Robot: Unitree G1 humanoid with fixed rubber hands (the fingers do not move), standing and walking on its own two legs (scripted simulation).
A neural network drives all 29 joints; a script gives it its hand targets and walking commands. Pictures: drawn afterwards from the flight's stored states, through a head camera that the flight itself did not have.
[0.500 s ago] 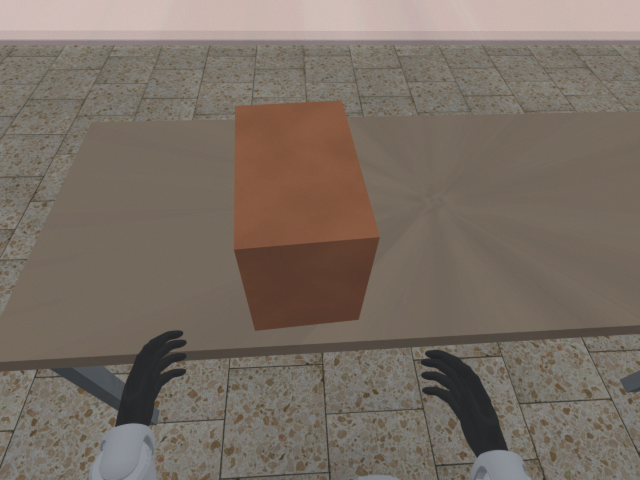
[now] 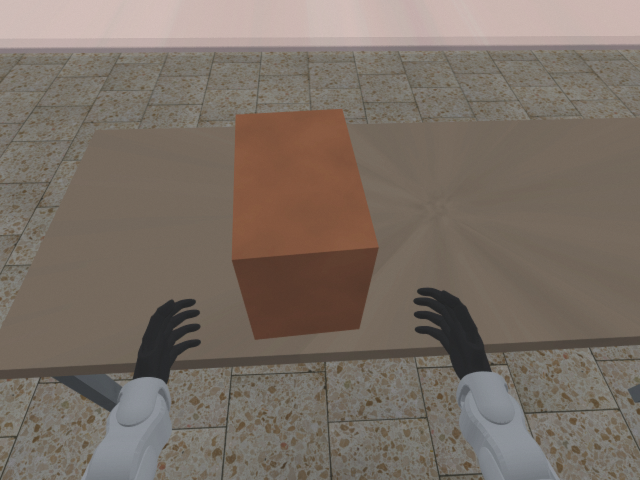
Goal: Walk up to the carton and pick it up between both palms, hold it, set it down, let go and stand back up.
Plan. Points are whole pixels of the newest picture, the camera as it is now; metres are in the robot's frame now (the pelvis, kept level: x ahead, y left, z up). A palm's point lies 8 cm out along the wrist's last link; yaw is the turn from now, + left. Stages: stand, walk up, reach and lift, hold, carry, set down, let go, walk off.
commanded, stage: reach and lift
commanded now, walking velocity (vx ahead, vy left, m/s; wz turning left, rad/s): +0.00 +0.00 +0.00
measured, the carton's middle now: (298, 224) +0.49 +0.05 -0.02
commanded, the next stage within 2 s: none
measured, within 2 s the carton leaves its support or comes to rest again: neither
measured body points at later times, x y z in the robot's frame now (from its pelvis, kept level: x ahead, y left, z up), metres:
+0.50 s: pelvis +0.00 +0.00 +0.00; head +0.03 +0.01 +0.45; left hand +0.34 +0.22 +0.06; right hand +0.35 -0.15 +0.07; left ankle +0.02 +0.16 -0.74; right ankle +0.00 -0.07 -0.74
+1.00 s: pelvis +0.01 +0.01 +0.00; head +0.05 +0.02 +0.45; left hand +0.41 +0.23 +0.09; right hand +0.43 -0.14 +0.10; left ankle +0.02 +0.16 -0.74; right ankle +0.00 -0.07 -0.74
